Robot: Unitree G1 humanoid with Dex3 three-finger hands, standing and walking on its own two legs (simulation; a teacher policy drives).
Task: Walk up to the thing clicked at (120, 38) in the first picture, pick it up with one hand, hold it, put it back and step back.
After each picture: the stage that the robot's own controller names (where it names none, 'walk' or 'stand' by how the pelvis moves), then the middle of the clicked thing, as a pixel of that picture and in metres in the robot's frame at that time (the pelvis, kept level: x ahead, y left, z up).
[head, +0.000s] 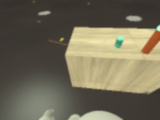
stand; (118, 42) +0.77 -0.22 +0.02
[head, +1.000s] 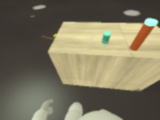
walk; (106, 38) +0.73 -0.07 +0.05
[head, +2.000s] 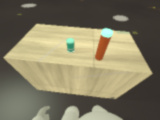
walk; (70, 45) +0.59 +0.22 +0.05
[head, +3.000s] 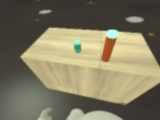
stand; (77, 46) +0.61 +0.18 +0.05
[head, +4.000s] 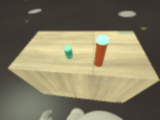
stand; (68, 52) +0.53 +0.25 +0.02
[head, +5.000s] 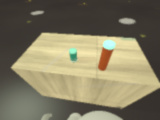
stand; (73, 55) +0.53 +0.20 +0.01
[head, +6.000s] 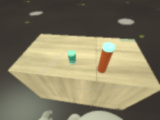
stand; (72, 57) +0.50 +0.20 +0.01
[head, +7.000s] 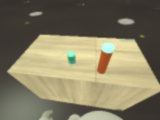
stand; (71, 58) +0.50 +0.21 +0.01
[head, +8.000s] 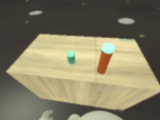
stand; (71, 58) +0.49 +0.21 +0.01
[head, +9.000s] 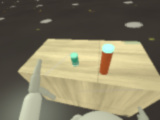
rise first; (74, 59) +0.50 +0.22 +0.02
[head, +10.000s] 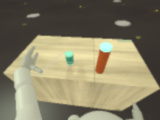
go down; (69, 58) +0.50 +0.21 +0.02
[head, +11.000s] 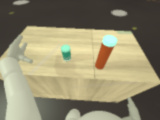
go down; (66, 53) +0.49 +0.20 +0.05
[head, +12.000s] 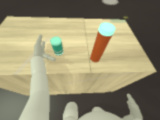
close in; (57, 46) +0.50 +0.22 +0.08
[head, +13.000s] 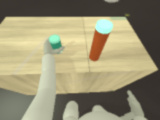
close; (56, 45) +0.51 +0.22 +0.09
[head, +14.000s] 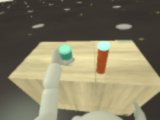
lift; (66, 55) +0.35 +0.17 +0.23
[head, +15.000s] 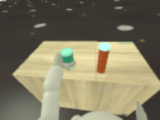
hold; (68, 59) +0.33 +0.17 +0.21
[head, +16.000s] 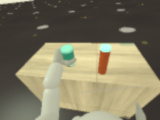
hold; (68, 56) +0.33 +0.17 +0.24
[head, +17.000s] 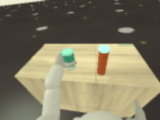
hold; (69, 59) +0.34 +0.17 +0.21
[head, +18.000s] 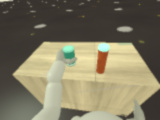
crouch; (69, 56) +0.37 +0.17 +0.21
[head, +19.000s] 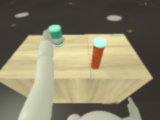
lower; (56, 36) +0.49 +0.22 +0.24
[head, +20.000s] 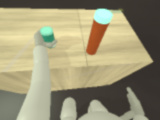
lower; (48, 38) +0.53 +0.23 +0.10
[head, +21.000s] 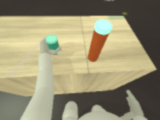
lower; (53, 45) +0.50 +0.23 +0.09
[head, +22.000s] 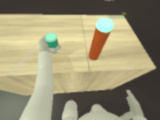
lower; (53, 43) +0.51 +0.23 +0.09
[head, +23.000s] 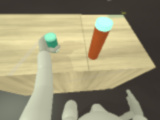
lower; (52, 43) +0.51 +0.23 +0.09
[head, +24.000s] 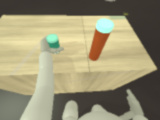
open; (54, 44) +0.50 +0.23 +0.09
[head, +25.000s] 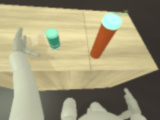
sink last; (53, 40) +0.51 +0.23 +0.10
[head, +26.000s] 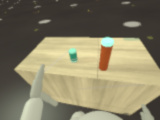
sink last; (73, 55) +0.52 +0.23 +0.06
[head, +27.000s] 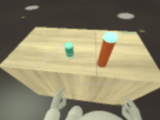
stand; (69, 50) +0.51 +0.22 +0.07
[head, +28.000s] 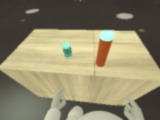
stand; (67, 50) +0.51 +0.23 +0.08
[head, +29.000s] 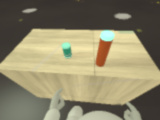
stand; (67, 50) +0.51 +0.23 +0.08
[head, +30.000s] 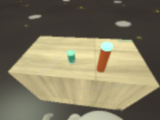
stand; (71, 57) +0.52 +0.21 +0.02
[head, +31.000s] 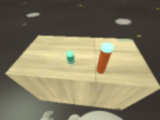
stand; (70, 58) +0.50 +0.21 +0.01
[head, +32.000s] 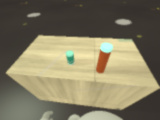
stand; (70, 57) +0.50 +0.22 +0.01
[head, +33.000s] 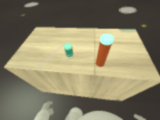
walk; (68, 50) +0.52 +0.23 +0.02
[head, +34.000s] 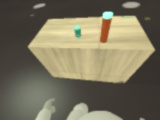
walk; (77, 32) +0.79 +0.22 +0.03
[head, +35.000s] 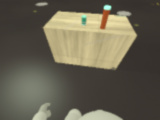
stand; (84, 20) +1.16 +0.18 +0.03
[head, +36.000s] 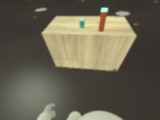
stand; (81, 23) +1.12 +0.21 +0.03
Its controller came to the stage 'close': yes
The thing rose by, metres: 0.21
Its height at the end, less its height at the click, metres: +0.00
